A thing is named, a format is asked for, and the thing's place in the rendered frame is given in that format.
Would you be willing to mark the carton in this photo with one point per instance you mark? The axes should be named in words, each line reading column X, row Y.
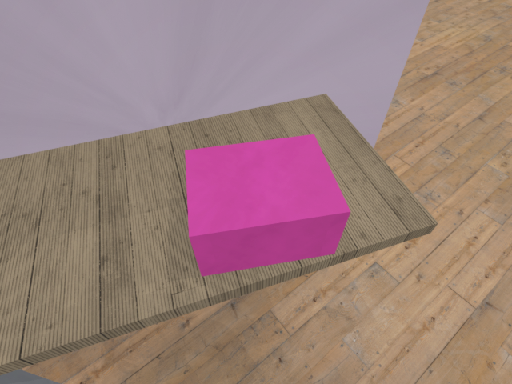
column 261, row 203

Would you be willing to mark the table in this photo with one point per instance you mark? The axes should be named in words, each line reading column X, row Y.
column 94, row 237

